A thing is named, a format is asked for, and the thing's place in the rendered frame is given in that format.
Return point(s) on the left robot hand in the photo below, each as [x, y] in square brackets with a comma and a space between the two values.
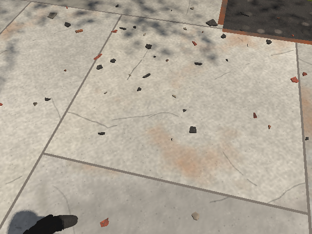
[51, 224]

